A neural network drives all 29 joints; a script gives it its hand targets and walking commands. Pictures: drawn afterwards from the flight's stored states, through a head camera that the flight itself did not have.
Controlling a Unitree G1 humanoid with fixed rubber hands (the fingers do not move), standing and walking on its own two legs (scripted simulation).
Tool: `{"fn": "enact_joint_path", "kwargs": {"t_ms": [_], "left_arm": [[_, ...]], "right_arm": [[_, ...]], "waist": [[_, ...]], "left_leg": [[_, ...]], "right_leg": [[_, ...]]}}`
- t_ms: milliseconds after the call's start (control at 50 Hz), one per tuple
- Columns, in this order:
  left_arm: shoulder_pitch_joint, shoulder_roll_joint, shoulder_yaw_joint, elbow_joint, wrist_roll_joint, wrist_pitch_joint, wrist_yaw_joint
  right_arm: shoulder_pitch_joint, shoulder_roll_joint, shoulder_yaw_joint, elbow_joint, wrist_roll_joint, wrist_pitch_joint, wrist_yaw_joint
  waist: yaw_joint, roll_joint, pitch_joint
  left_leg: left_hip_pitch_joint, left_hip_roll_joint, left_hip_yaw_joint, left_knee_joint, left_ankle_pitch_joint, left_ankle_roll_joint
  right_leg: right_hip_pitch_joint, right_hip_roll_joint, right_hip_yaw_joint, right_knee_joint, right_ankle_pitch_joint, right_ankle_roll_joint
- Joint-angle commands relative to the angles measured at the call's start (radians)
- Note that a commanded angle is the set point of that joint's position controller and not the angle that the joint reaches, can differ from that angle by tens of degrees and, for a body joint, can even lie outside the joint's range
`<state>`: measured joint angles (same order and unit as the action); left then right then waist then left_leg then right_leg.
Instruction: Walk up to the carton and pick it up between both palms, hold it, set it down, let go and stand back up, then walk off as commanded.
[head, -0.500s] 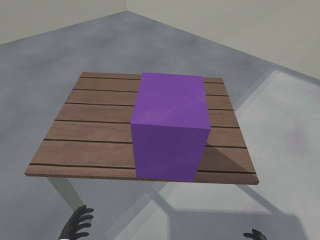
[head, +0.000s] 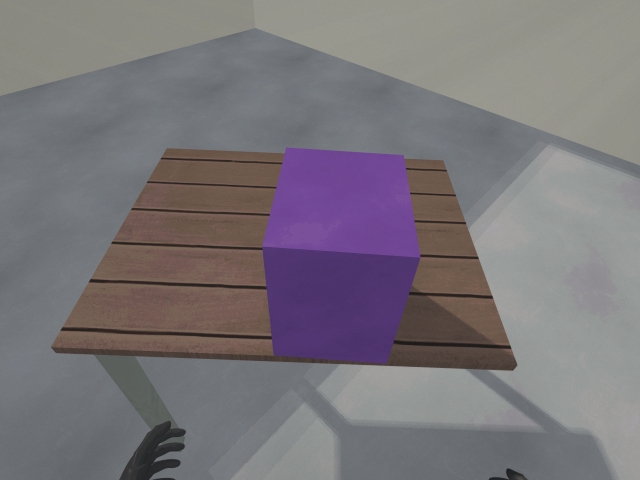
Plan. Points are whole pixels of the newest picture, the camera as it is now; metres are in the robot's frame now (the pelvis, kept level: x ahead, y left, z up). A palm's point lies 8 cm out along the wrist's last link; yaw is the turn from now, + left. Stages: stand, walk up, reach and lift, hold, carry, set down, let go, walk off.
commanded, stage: stand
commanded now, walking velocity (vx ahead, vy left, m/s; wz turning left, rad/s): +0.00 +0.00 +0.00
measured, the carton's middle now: (337, 257) +0.49 +0.00 +0.00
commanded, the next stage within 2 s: walk off in 0.12 s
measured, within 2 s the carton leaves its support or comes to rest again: neither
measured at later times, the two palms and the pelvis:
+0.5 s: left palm out of the picture +0.11 +0.26 -0.09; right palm out of the picture +0.07 -0.27 -0.11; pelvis -0.04 -0.01 -0.01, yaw +0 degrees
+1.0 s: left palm out of the picture -0.07 +0.22 -0.10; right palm out of the picture -0.12 -0.38 -0.16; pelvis -0.18 -0.08 -0.03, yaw +0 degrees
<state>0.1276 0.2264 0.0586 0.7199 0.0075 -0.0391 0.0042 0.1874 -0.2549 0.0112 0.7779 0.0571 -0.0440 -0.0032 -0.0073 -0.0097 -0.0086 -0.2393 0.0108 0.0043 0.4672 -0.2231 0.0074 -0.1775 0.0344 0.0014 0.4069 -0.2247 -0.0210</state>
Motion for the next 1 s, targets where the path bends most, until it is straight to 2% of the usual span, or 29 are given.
{"fn": "enact_joint_path", "kwargs": {"t_ms": [0, 40, 100, 140, 260, 280, 300, 340, 380, 400, 420, 460, 500, 540, 560, 580, 600, 620, 640, 660, 680, 740, 780, 820, 840, 860, 880, 920, 980], "left_arm": [[0.014, 0.28, 0.053, 0.052, 0.029, -0.027, -0.009], [0.017, 0.247, 0.053, 0.028, 0.025, -0.021, -0.009], [0.017, 0.257, 0.043, 0.051, 0.02, -0.018, -0.003], [-0.01, 0.273, 0.058, 0.027, 0.029, -0.028, -0.002], [-0.012, 0.282, 0.053, 0.051, 0.025, -0.021, -0.011], [-0.007, 0.266, 0.048, 0.058, 0.027, -0.022, -0.017], [0.045, 0.359, 0.055, 0.037, 0.0, -0.012, 0.002], [0.063, 0.347, 0.058, 0.007, 0.002, 0.001, 0.003], [0.068, 0.321, 0.064, -0.002, 0.001, 0.01, 0.011], [0.073, 0.305, 0.065, -0.007, 0.002, 0.024, 0.007], [0.077, 0.304, 0.068, -0.029, 0.013, 0.036, 0.008], [0.117, 0.314, 0.067, -0.024, 0.018, 0.054, 0.01], [0.125, 0.321, 0.068, -0.02, 0.019, 0.058, 0.007], [0.162, 0.31, 0.063, -0.018, 0.009, 0.058, 0.008], [0.158, 0.336, 0.058, -0.016, 0.01, 0.053, 0.002], [0.218, 0.323, 0.073, -0.013, 0.011, 0.045, 0.005], [0.257, 0.326, 0.075, -0.002, 0.02, 0.037, 0.006], [0.239, 0.404, 0.086, 0.011, 0.037, 0.023, 0.011], [0.17, 0.441, 0.078, -0.004, 0.034, 0.029, 0.012], [0.089, 0.472, 0.09, -0.038, 0.049, 0.036, 0.019], [0.026, 0.459, 0.085, -0.065, 0.043, 0.04, 0.034], [-0.062, 0.386, 0.082, -0.06, 0.033, 0.028, 0.041], [-0.053, 0.374, 0.088, -0.05, 0.034, 0.025, 0.038], [-0.008, 0.372, 0.091, -0.047, 0.024, 0.021, 0.045], [0.016, 0.39, 0.095, -0.061, 0.024, 0.02, 0.046], [0.022, 0.374, 0.096, -0.063, 0.019, 0.023, 0.037], [0.019, 0.37, 0.098, -0.062, 0.02, 0.023, 0.039], [0.038, 0.371, 0.094, -0.06, 0.014, 0.031, 0.04], [0.06, 0.351, 0.087, -0.054, 0.016, 0.034, 0.041]], "right_arm": [[-0.04, -0.233, -0.091, -0.036, -0.101, -0.028, -0.008], [-0.003, -0.253, -0.097, -0.023, -0.101, -0.029, -0.01], [0.01, -0.24, -0.086, -0.018, -0.098, -0.023, -0.009], [-0.042, -0.234, -0.083, -0.027, -0.1, -0.02, -0.009], [-0.036, -0.241, -0.079, -0.013, -0.092, -0.03, -0.005], [-0.03, -0.264, -0.092, -0.01, -0.103, -0.032, -0.007], [-0.008, -0.309, -0.12, -0.02, -0.082, 0.0, -0.012], [0.062, -0.321, -0.122, -0.03, -0.085, 0.009, -0.014], [0.061, -0.337, -0.129, -0.034, -0.085, 0.027, -0.011], [0.037, -0.353, -0.137, -0.076, -0.082, 0.025, -0.014], [0.022, -0.363, -0.139, -0.097, -0.1, 0.025, -0.012], [-0.01, -0.384, -0.149, -0.135, -0.098, 0.033, -0.023], [-0.058, -0.365, -0.151, -0.14, -0.113, 0.039, -0.037], [-0.082, -0.381, -0.145, -0.123, -0.107, 0.051, -0.035], [-0.089, -0.372, -0.145, -0.133, -0.11, 0.056, -0.032], [-0.094, -0.372, -0.145, -0.138, -0.104, 0.061, -0.033], [-0.146, -0.355, -0.139, -0.142, -0.094, 0.067, -0.031], [-0.102, -0.302, -0.121, -0.119, -0.098, 0.081, -0.029], [-0.008, -0.308, -0.128, -0.088, -0.089, 0.103, -0.034], [0.017, -0.334, -0.142, -0.06, -0.082, 0.108, -0.042], [-0.022, -0.352, -0.144, -0.065, -0.074, 0.117, -0.047], [0.046, -0.362, -0.147, -0.044, -0.074, 0.115, -0.043], [0.079, -0.355, -0.144, -0.034, -0.068, 0.117, -0.031], [0.089, -0.368, -0.142, -0.034, -0.079, 0.115, -0.032], [0.099, -0.378, -0.148, -0.039, -0.075, 0.118, -0.029], [0.126, -0.38, -0.146, -0.021, -0.069, 0.118, -0.028], [0.134, -0.371, -0.143, -0.025, -0.077, 0.119, -0.027], [0.178, -0.377, -0.154, -0.01, -0.08, 0.117, -0.03], [0.171, -0.358, -0.136, -0.006, -0.077, 0.128, -0.028]], "waist": [[0.0, 0.026, -0.142], [0.004, 0.091, -0.158], [-0.011, 0.031, -0.071], [0.012, 0.106, -0.146], [-0.015, 0.056, -0.102], [0.008, 0.078, -0.146], [0.006, 0.012, 0.018], [-0.02, 0.06, -0.04], [-0.021, 0.112, -0.016], [-0.021, 0.187, 0.001], [-0.015, 0.221, 0.033], [-0.001, 0.172, 0.075], [0.016, 0.123, 0.094], [0.035, 0.222, 0.093], [0.032, 0.185, 0.091], [0.074, 0.175, 0.033], [0.128, 0.088, 0.081], [0.109, -0.182, 0.15], [0.038, -0.167, 0.112], [0.04, -0.144, 0.092], [0.034, -0.103, 0.179], [-0.018, -0.072, 0.214], [-0.008, -0.108, 0.168], [-0.007, -0.053, 0.133], [0.01, -0.067, 0.075], [0.008, -0.057, 0.061], [-0.005, -0.125, 0.064], [0.001, -0.195, 0.046], [0.022, -0.092, -0.028]], "left_leg": [[0.087, 0.116, -0.111, -0.066, 0.234, 0.056], [0.075, 0.106, -0.106, -0.052, 0.271, 0.048], [0.065, 0.116, -0.127, -0.073, 0.185, 0.056], [0.082, 0.11, -0.106, -0.08, 0.205, 0.045], [0.086, 0.127, -0.119, -0.099, 0.14, 0.047], [0.099, 0.128, -0.114, -0.089, 0.126, 0.05], [0.025, 0.099, -0.109, 0.048, 0.423, 0.072], [0.102, 0.131, -0.13, 0.055, 0.583, 0.122], [0.08, 0.195, -0.182, 0.007, 0.586, 0.188], [-0.021, 0.294, -0.257, -0.048, 0.615, 0.277], [-0.057, 0.336, -0.295, -0.086, 0.606, 0.315], [-0.226, 0.363, -0.303, -0.109, 0.476, 0.342], [-0.255, 0.353, -0.29, -0.102, 0.333, 0.301], [-0.199, 0.335, -0.262, -0.071, 0.338, 0.276], [-0.167, 0.303, -0.25, -0.01, 0.328, 0.243], [-0.156, 0.281, -0.209, 0.119, 0.379, 0.236], [-0.231, 0.2, -0.155, 0.242, 0.276, 0.157], [-0.347, -0.03, -0.066, 0.434, -0.167, 0.067], [-0.328, -0.11, -0.098, 0.626, -0.359, 0.033], [-0.24, -0.142, -0.203, 0.736, -0.363, 0.028], [-0.254, -0.167, -0.267, 0.799, -0.328, 0.022], [-0.333, -0.151, -0.269, 0.782, -0.21, 0.003], [-0.322, -0.157, -0.23, 0.837, -0.204, -0.006], [-0.343, -0.147, -0.223, 0.777, -0.2, -0.013], [-0.302, -0.143, -0.207, 0.763, -0.217, -0.006], [-0.281, -0.147, -0.176, 0.723, -0.209, -0.007], [-0.259, -0.155, -0.141, 0.69, -0.216, 0.01], [-0.232, -0.144, -0.112, 0.622, -0.233, 0.001], [-0.224, -0.129, -0.131, 0.612, -0.254, 0.008]], "right_leg": [[0.096, -0.149, 0.089, -0.024, 0.211, -0.028], [0.11, -0.159, 0.095, -0.014, 0.251, -0.034], [0.059, -0.152, 0.108, -0.043, 0.159, -0.031], [0.067, -0.157, 0.096, -0.035, 0.143, -0.031], [0.025, -0.145, 0.106, -0.038, 0.089, -0.035], [0.044, -0.155, 0.108, -0.048, 0.062, -0.032], [-0.059, -0.161, 0.093, 0.072, 0.408, -0.057], [-0.09, -0.13, 0.083, 0.184, 0.385, -0.058], [-0.141, -0.051, 0.038, 0.315, 0.164, -0.034], [-0.144, 0.006, -0.008, 0.467, -0.194, -0.004], [-0.167, 0.034, -0.013, 0.607, -0.339, 0.004], [-0.135, 0.023, 0.041, 0.754, -0.367, -0.006], [-0.126, -0.013, 0.07, 0.671, -0.328, -0.02], [-0.143, -0.035, 0.071, 0.56, -0.306, -0.028], [-0.119, -0.049, 0.032, 0.439, -0.287, -0.03], [-0.013, -0.068, 0.046, 0.291, -0.207, -0.03], [0.009, -0.09, 0.077, 0.048, -0.085, -0.036], [-0.032, -0.249, 0.343, -0.113, 0.232, -0.025], [-0.119, -0.328, 0.476, -0.076, 0.349, -0.039], [-0.232, -0.373, 0.488, -0.131, 0.126, -0.093], [-0.281, -0.365, 0.491, -0.152, 0.096, -0.069], [-0.197, -0.266, 0.372, -0.112, -0.025, 0.05], [-0.139, -0.279, 0.358, -0.122, -0.143, 0.003], [-0.03, -0.277, 0.361, -0.103, -0.057, 0.08], [0.012, -0.3, 0.373, -0.124, -0.059, 0.046], [0.027, -0.256, 0.312, -0.139, -0.097, 0.081], [0.018, -0.22, 0.277, -0.163, -0.066, 0.167], [0.077, -0.208, 0.258, -0.184, 0.019, 0.2], [0.098, -0.286, 0.346, -0.161, -0.1, 0.053]]}}
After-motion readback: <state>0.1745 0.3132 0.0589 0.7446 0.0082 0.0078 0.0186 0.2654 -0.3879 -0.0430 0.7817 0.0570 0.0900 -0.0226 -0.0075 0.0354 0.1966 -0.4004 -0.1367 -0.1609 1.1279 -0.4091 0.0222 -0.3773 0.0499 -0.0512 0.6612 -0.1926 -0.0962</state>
